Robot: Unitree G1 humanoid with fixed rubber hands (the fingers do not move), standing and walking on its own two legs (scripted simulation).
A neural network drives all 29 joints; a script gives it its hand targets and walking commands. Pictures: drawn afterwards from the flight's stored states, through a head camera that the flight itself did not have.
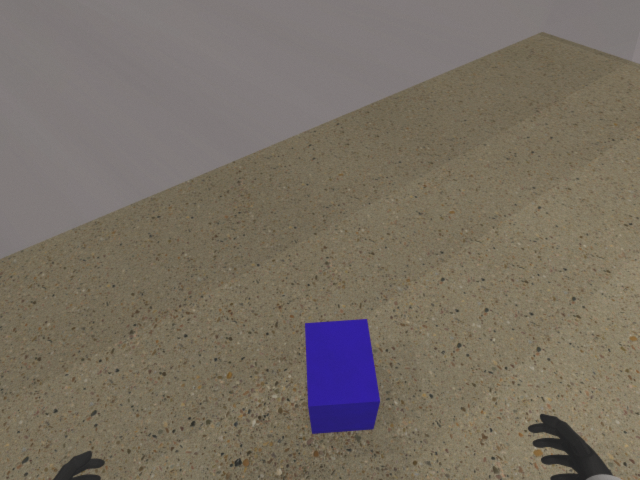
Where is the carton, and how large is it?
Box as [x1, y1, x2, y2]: [305, 319, 379, 433]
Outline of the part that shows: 366,319 305,323 308,408 312,433 373,428 379,403 379,397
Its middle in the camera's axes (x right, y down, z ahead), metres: +0.05 +0.41 +1.13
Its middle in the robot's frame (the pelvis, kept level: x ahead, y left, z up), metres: +0.50 -0.03 -0.64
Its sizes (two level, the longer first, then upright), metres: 0.233 0.180 0.231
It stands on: the floor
